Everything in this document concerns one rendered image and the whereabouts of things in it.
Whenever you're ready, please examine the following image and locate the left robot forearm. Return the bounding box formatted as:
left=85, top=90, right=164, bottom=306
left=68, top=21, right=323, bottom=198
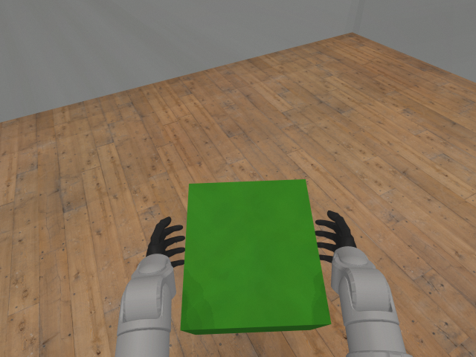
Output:
left=115, top=254, right=176, bottom=357

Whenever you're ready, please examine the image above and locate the right robot hand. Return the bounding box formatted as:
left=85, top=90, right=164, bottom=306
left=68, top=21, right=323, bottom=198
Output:
left=315, top=210, right=357, bottom=263

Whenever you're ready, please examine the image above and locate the right robot forearm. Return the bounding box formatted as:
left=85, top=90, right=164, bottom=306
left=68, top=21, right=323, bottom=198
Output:
left=331, top=246, right=413, bottom=357

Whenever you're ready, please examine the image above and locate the left robot hand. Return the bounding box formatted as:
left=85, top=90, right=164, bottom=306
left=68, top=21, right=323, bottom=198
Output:
left=146, top=216, right=185, bottom=268

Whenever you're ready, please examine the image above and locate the carton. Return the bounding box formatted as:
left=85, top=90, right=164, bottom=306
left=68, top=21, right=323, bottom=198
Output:
left=180, top=179, right=331, bottom=335

